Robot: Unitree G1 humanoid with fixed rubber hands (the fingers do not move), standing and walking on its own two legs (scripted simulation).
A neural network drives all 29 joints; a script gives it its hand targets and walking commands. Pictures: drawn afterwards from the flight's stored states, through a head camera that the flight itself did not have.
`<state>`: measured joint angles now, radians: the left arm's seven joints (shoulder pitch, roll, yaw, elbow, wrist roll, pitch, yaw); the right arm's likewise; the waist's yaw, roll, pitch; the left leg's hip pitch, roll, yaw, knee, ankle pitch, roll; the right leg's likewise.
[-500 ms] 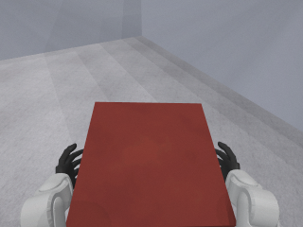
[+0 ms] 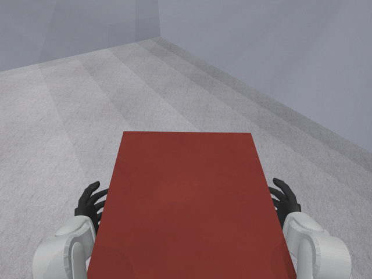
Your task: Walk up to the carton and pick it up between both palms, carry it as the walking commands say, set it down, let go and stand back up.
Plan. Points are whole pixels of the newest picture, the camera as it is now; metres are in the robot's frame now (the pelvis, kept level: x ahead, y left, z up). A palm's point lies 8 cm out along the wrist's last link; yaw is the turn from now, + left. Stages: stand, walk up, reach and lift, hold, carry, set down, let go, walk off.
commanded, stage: carry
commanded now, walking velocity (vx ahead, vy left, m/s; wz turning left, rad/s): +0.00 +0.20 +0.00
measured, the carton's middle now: (186, 220) +0.26 +0.00 +0.02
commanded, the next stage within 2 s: none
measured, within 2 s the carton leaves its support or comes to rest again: neither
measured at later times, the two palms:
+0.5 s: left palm (23, 242) +0.20 +0.29 +0.08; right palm (236, 239) +0.19 -0.09 +0.08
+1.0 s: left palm out of the picture +0.17 +0.40 +0.09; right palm (172, 263) +0.15 +0.02 +0.08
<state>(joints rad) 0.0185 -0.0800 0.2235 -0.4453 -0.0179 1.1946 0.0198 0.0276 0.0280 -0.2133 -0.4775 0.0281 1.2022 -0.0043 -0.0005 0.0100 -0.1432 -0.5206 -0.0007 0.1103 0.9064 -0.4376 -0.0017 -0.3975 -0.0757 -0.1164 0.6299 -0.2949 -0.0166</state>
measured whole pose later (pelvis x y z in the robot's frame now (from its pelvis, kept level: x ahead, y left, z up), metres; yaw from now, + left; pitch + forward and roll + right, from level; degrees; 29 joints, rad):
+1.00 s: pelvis -0.07 +0.22 +0.00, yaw -1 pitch +5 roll +0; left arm 0.04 -0.06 0.21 -0.50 -0.04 1.16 0.01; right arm 0.07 0.05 -0.21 -0.54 0.01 1.15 0.02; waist 0.02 0.03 -0.14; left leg -0.46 0.00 0.18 0.65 -0.31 0.07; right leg -0.38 -0.05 -0.14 0.61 -0.30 -0.03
